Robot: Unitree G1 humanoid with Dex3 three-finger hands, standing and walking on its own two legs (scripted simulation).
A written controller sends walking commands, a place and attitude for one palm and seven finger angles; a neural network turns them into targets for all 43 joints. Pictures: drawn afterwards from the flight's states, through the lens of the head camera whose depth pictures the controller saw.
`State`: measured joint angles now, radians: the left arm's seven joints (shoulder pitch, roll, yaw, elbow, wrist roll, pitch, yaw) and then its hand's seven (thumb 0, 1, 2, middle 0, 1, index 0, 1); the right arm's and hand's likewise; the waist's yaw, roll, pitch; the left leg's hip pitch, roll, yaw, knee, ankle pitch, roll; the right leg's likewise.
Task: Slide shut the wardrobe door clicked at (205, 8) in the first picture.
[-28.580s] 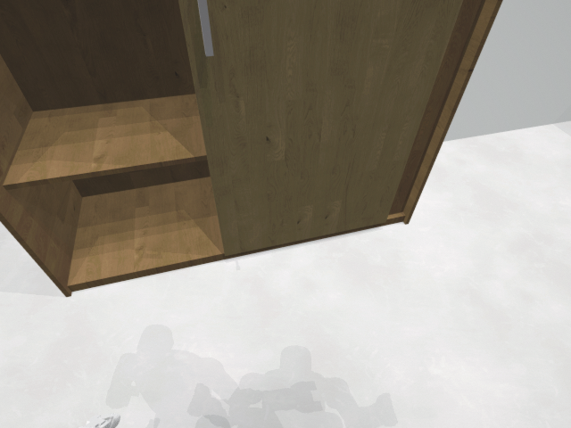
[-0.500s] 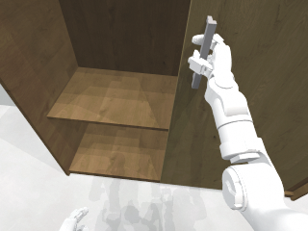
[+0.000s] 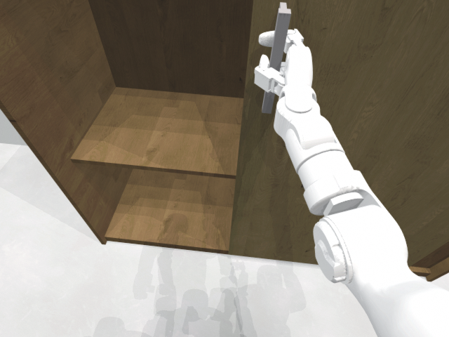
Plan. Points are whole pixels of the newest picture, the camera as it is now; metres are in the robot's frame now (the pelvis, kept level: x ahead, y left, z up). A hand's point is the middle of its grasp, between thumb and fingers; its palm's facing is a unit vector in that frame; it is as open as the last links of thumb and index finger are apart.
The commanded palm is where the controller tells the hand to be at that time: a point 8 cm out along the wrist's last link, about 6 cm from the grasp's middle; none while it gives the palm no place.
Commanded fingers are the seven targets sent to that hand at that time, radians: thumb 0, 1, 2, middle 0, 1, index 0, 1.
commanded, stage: step sideways, sliding the door along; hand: right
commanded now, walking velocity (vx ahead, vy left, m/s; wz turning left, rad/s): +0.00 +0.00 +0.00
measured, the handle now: (274, 62) +0.53 -0.04 +0.23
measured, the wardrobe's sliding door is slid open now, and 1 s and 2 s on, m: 0.58 0.50 0.24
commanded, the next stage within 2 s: none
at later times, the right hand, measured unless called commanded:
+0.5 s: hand (235, 78) +0.48 +0.03 +0.22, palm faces -0.13 +0.98 -0.13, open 6.1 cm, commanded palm +0.47 -0.01 +0.23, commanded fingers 0.00 -0.90 -0.90 0.45 1.40 0.45 1.40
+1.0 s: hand (209, 76) +0.49 +0.07 +0.22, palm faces +0.02 +1.00 -0.05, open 6.2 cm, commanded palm +0.47 +0.09 +0.23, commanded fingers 0.00 -0.90 -0.90 0.45 1.40 0.45 1.40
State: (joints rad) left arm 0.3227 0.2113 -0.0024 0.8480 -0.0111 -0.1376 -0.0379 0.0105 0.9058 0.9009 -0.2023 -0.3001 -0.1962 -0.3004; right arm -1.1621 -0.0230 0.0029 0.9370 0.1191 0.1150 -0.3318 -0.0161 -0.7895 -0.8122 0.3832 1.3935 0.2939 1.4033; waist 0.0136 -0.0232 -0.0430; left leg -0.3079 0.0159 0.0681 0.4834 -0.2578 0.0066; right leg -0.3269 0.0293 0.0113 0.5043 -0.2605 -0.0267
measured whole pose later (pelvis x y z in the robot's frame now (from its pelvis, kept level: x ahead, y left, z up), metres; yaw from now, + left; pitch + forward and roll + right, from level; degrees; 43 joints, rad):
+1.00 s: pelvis +0.06 +0.18 -0.02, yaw -6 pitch -4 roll +0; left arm 0.09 0.14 0.02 0.74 -0.05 -0.05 0.01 0.01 0.91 0.90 -0.20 -0.30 -0.20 -0.30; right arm -0.94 -0.11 0.11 0.38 0.07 -0.07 -0.11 -0.05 -0.80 -0.87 0.47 1.40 0.15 1.31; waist -0.09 0.05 0.27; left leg -0.44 0.00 0.03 0.95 -0.37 0.01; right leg -0.21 -0.06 0.05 0.67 -0.40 0.05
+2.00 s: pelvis +0.12 +0.42 -0.01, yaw -7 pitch -2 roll +1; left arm -0.02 0.15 0.02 0.65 -0.05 -0.02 -0.01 0.01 0.91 0.90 -0.20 -0.30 -0.20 -0.30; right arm -0.61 -0.06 0.14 -0.03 0.01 -0.04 -0.14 -0.01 -0.81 -0.84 0.49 1.40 0.09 1.22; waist -0.06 -0.05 0.23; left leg -0.33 -0.02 0.04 0.73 -0.28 0.01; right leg -0.25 -0.18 -0.03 0.63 -0.28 0.03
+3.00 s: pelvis +0.10 +0.72 -0.02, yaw -6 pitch -3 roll +1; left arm 0.10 0.13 0.00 0.69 -0.08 0.01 -0.01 0.01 0.91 0.90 -0.20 -0.30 -0.19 -0.30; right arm -0.78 -0.14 0.02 0.34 0.07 -0.01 -0.15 0.01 -0.82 -0.88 0.40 1.40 0.09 1.34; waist -0.07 -0.03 0.15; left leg -0.24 -0.06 0.06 0.64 -0.35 0.06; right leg -0.26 -0.23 0.06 0.63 -0.28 0.03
